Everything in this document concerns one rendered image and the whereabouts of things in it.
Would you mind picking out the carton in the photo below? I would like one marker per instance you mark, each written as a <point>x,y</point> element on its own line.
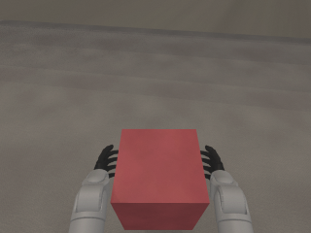
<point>159,182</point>

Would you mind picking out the robot right forearm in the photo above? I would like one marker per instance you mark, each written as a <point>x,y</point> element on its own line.
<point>231,206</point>

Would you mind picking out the right robot hand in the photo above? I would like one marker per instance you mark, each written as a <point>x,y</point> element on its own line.
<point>214,161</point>

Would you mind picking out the robot left forearm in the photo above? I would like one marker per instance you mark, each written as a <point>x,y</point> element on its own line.
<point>90,205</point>

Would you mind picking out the left robot hand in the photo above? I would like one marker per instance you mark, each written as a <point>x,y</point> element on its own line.
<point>104,160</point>

